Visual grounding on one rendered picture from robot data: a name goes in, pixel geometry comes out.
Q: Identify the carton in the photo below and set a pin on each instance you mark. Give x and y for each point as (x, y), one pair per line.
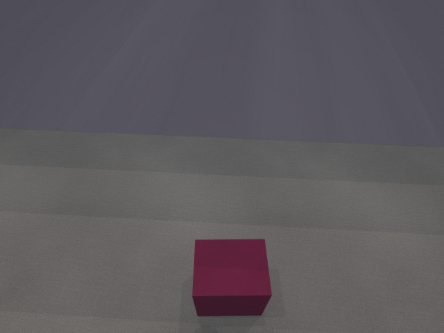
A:
(231, 277)

